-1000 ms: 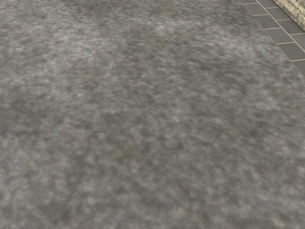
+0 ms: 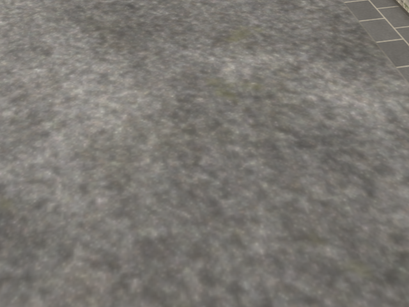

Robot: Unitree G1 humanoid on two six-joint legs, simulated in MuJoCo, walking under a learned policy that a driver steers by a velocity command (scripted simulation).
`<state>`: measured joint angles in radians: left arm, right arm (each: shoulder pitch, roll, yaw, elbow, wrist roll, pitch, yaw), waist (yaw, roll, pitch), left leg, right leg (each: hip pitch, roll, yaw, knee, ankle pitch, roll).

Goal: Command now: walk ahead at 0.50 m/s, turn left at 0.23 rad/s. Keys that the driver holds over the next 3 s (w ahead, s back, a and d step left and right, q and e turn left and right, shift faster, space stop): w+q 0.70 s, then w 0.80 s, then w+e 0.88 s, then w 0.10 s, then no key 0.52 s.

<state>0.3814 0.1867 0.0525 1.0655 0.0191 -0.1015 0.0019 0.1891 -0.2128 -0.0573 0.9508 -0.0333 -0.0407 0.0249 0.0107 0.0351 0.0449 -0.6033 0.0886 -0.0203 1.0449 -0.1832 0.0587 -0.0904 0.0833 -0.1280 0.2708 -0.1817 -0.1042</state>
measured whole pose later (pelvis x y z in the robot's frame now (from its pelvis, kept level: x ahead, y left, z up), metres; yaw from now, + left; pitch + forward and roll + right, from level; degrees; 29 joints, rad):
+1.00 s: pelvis +0.57 +0.11 -0.01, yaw +28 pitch +0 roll +0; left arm 0.22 0.25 0.04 0.83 0.03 -0.07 -0.01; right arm 0.32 -0.27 -0.06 0.87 -0.03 -0.05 0.01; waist -0.02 0.04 0.04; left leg -0.37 -0.06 -0.07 1.13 -0.34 0.08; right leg -0.28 0.05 -0.05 0.44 -0.17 -0.06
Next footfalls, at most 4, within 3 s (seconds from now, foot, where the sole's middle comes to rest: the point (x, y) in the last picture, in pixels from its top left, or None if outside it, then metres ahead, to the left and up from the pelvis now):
0.28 left None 0.31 0.11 -0.78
0.84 right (200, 253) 0.68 0.07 -0.78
1.38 left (120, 219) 0.82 0.37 -0.78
1.94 right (141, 151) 1.15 0.33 -0.78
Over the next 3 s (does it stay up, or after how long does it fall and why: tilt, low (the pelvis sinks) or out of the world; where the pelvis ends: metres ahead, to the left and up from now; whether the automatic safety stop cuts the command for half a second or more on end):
stays up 1.42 0.43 -0.01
